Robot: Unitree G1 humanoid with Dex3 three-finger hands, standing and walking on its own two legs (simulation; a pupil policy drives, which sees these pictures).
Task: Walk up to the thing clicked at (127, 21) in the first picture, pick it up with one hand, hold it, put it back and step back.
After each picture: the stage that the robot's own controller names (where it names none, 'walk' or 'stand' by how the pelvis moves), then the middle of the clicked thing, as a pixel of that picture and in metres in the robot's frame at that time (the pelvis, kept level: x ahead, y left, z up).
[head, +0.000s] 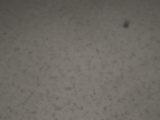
stand; (126, 23) +1.83 -0.60 -0.72
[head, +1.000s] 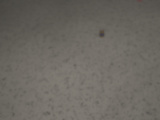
walk; (101, 32) +1.76 -0.10 -0.69
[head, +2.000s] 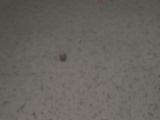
walk; (62, 56) +1.15 +0.31 -0.71
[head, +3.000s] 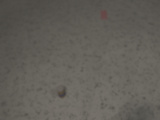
walk; (61, 91) +0.73 +0.28 -0.72
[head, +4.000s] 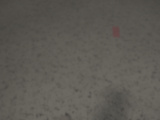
walk; out of the picture +0.48 +0.17 -0.71
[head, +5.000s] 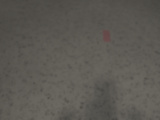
stand; out of the picture +0.36 +0.19 -0.71
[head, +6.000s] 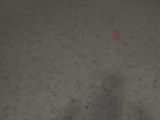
stand; out of the picture +0.35 +0.17 -0.72
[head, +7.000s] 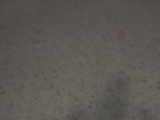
stand; out of the picture +0.37 +0.16 -0.72
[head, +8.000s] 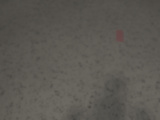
stand; out of the picture +0.37 +0.16 -0.72
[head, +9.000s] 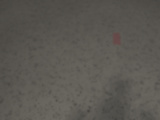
stand; out of the picture +0.35 +0.18 -0.73
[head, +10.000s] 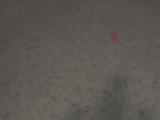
stand; out of the picture +0.34 +0.19 -0.73
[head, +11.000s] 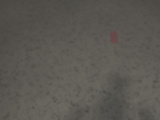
go down; out of the picture +0.34 +0.19 -0.73
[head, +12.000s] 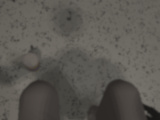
go down; (32, 62) +0.43 +0.20 -0.33
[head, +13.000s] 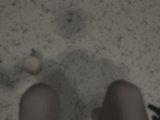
go down; (33, 66) +0.41 +0.21 -0.32
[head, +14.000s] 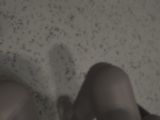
close in; out of the picture +0.41 +0.25 -0.23
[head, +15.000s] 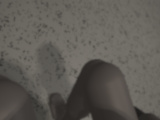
close; out of the picture +0.41 +0.26 -0.23
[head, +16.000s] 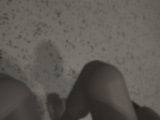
lift; out of the picture +0.39 +0.25 -0.23
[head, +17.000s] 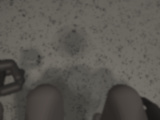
lift; (34, 96) +0.30 +0.21 -0.32
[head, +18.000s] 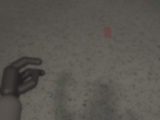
go down; out of the picture +0.25 +0.18 -0.66
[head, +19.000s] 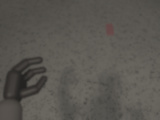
go down; out of the picture +0.24 +0.20 -0.68
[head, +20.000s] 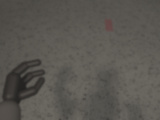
stand; out of the picture +0.24 +0.20 -0.68
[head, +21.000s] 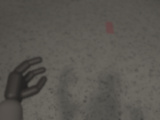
stand; out of the picture +0.24 +0.20 -0.68
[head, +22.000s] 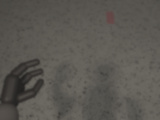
stand; out of the picture +0.25 +0.19 -0.66
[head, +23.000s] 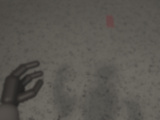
stand; out of the picture +0.24 +0.20 -0.67
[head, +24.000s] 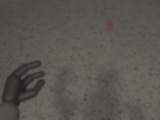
stand; out of the picture +0.24 +0.19 -0.68
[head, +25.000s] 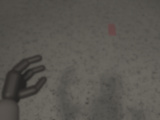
stand; out of the picture +0.24 +0.19 -0.68
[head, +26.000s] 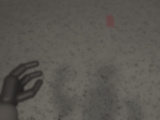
stand; out of the picture +0.25 +0.19 -0.67
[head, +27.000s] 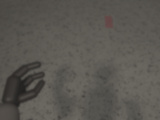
stand; out of the picture +0.24 +0.20 -0.68
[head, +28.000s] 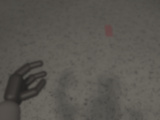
stand; out of the picture +0.24 +0.19 -0.68
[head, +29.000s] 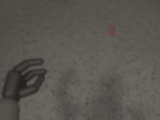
stand; out of the picture +0.24 +0.19 -0.68
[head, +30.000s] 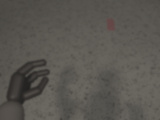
stand; out of the picture +0.25 +0.19 -0.67
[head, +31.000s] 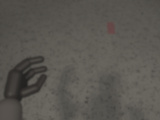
stand; out of the picture +0.24 +0.19 -0.67
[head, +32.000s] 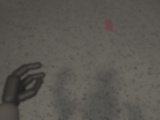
stand; out of the picture +0.24 +0.19 -0.68
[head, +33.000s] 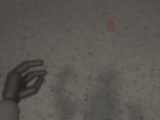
stand; out of the picture +0.24 +0.19 -0.68
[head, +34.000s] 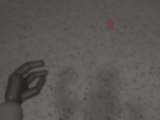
stand; out of the picture +0.25 +0.19 -0.67
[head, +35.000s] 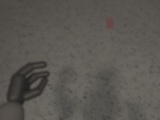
stand; out of the picture +0.24 +0.19 -0.67
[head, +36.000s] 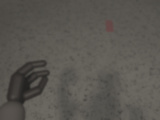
stand; out of the picture +0.24 +0.20 -0.67
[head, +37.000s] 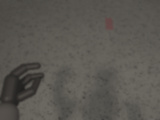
stand; out of the picture +0.25 +0.20 -0.68
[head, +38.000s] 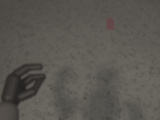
stand; out of the picture +0.24 +0.19 -0.68
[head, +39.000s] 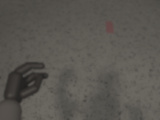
stand; out of the picture +0.24 +0.20 -0.68
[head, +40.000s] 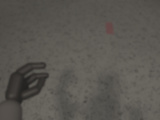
stand; out of the picture +0.24 +0.19 -0.68
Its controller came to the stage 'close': yes
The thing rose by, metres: 0.02
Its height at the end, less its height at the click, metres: +0.00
